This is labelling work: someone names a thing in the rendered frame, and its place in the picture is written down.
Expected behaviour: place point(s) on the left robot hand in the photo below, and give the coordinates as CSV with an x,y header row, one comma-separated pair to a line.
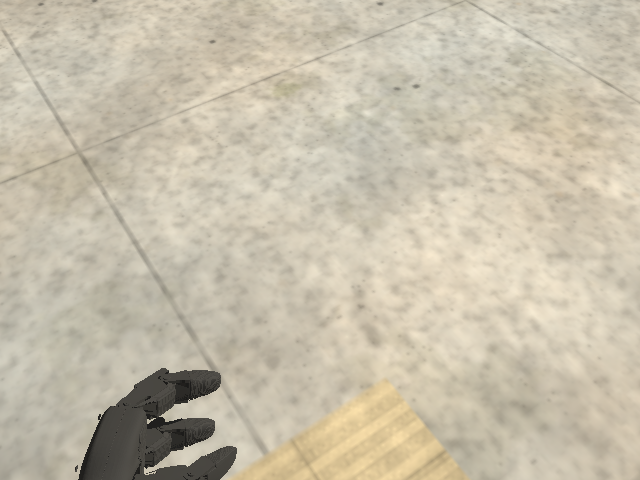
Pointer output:
x,y
123,443

